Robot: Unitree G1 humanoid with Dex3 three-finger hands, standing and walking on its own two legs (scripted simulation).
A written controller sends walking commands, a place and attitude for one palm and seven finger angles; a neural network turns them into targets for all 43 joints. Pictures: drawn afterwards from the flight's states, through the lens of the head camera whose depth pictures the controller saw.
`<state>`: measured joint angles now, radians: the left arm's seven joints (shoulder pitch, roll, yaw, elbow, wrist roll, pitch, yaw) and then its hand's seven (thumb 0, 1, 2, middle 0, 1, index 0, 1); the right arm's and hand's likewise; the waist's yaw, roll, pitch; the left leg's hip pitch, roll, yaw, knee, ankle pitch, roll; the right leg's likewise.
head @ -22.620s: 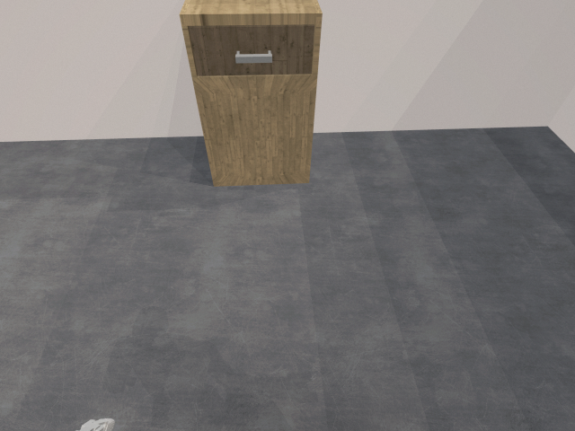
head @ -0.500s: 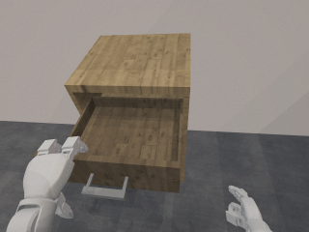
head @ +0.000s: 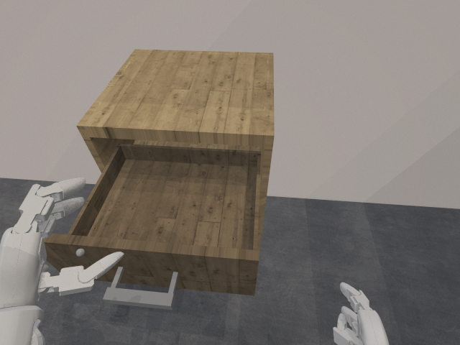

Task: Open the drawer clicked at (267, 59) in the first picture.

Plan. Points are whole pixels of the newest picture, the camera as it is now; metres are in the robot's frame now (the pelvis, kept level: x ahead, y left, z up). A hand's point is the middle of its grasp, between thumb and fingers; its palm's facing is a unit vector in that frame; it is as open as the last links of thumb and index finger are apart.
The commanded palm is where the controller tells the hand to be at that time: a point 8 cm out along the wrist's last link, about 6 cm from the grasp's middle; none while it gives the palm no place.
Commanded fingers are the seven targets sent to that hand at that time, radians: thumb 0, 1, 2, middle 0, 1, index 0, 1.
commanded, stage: draw the hand back to the body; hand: left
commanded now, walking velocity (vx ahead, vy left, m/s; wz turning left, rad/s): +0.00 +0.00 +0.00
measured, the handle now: (143, 286) +0.23 +0.21 -0.09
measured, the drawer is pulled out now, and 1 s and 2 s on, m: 0.30 0.30 0.30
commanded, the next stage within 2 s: step back with the hand held close in 0.50 s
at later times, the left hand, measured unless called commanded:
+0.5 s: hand (57, 254) +0.18 +0.24 +0.16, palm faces +0.41 -0.81 -0.41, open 7.6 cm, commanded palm +0.13 +0.28 +0.17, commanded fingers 0.00 0.90 0.90 -0.20 -0.30 -0.20 -0.30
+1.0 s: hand (47, 270) +0.16 +0.25 +0.15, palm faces +0.30 -0.80 -0.52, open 7.4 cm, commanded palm +0.09 +0.29 +0.17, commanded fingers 0.00 0.90 0.90 -0.20 -0.30 -0.20 -0.30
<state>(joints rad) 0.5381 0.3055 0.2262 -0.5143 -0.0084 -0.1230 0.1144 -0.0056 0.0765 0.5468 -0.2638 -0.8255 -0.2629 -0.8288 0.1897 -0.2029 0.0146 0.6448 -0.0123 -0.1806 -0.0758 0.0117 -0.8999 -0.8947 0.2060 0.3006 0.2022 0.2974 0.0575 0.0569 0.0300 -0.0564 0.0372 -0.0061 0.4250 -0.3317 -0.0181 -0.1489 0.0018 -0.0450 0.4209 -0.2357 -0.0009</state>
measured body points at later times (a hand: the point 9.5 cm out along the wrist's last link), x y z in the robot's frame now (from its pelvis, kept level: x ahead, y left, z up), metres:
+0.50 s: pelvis +0.00 +0.00 +0.00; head +0.00 -0.02 +0.45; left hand +0.15 +0.28 +0.18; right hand +0.21 -0.20 -0.08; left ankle -0.06 +0.13 -0.74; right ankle +0.00 -0.12 -0.74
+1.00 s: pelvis -0.03 +0.01 -0.01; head +0.00 +0.01 +0.44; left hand +0.14 +0.29 +0.18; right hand +0.15 -0.23 -0.09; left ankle -0.06 +0.13 -0.74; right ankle +0.00 -0.12 -0.74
